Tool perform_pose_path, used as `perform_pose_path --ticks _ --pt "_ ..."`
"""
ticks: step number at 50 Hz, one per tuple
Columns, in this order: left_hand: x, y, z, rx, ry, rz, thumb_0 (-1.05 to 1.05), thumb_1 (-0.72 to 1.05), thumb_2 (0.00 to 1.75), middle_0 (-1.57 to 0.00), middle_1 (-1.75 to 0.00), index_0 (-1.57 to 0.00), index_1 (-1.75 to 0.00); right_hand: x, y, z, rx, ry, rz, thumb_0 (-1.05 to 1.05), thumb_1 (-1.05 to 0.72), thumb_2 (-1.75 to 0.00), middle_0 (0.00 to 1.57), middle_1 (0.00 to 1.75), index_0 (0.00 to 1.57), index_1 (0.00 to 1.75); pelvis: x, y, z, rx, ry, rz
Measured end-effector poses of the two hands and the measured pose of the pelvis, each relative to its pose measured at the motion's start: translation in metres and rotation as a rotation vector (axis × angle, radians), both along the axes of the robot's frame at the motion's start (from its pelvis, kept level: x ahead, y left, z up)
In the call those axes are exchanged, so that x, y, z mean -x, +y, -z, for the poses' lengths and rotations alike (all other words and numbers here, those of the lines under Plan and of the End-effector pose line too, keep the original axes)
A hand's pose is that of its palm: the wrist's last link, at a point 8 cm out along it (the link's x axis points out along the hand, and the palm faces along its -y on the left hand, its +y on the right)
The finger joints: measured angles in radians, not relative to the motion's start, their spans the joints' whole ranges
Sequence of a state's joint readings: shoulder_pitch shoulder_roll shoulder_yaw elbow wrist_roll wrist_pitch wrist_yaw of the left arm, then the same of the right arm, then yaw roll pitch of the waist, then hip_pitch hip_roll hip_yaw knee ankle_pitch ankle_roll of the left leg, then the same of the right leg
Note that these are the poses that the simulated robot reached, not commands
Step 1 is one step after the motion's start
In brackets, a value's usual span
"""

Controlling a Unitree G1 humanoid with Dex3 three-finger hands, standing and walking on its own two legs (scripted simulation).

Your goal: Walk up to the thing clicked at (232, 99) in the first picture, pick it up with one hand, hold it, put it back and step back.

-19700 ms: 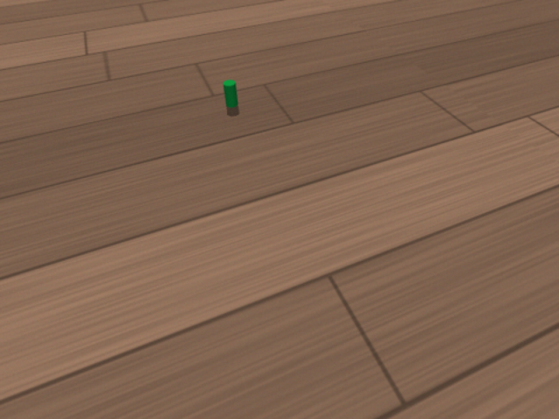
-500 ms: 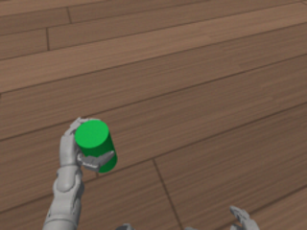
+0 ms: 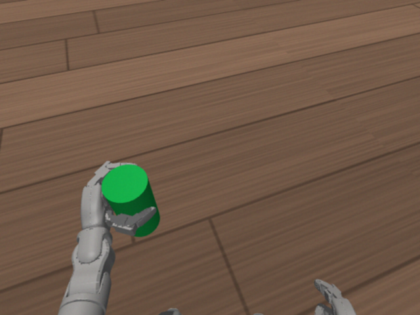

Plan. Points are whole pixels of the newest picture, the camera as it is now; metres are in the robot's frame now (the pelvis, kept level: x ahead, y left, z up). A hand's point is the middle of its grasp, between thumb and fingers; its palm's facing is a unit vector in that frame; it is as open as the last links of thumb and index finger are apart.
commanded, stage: hold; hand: left
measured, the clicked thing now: (134, 203) +0.33 +0.17 +0.01
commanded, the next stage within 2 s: crouch in 1.46 s
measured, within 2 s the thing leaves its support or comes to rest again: neither
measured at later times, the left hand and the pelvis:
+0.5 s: hand (130, 200) +0.33 +0.17 +0.03, palm faces +0.15 -0.99 -0.03, open 10.8 cm; pelvis +0.00 +0.00 +0.00, yaw +0 degrees
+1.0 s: hand (129, 203) +0.32 +0.17 +0.03, palm faces +0.17 -0.98 -0.03, open 10.8 cm; pelvis +0.00 +0.00 +0.00, yaw +0 degrees
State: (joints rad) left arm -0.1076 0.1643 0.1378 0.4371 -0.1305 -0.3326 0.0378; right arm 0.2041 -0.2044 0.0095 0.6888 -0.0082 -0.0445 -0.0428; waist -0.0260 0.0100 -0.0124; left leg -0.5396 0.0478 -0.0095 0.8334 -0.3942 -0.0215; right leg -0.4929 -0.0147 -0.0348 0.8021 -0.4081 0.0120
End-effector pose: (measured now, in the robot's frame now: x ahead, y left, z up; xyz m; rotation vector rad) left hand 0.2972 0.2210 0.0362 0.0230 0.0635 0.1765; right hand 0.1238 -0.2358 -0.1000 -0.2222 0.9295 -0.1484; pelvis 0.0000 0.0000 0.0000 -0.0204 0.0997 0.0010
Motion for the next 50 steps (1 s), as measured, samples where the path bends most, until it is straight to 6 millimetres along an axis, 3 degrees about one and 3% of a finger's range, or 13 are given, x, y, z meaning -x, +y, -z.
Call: perform_pose_path --ticks 50 --pt "0.006 0.0 0.003 0.003 -0.002 0.003 -0.02 -0.44 1.04 -0.62 -0.98 -0.66 -0.99 0.003 0.0 0.002 -0.001 0.001 -0.005 0.01 -0.92 -0.91 0.21 0.3 0.2 0.3 0.001 0.001 0.002 0.001 0.003 -0.001"
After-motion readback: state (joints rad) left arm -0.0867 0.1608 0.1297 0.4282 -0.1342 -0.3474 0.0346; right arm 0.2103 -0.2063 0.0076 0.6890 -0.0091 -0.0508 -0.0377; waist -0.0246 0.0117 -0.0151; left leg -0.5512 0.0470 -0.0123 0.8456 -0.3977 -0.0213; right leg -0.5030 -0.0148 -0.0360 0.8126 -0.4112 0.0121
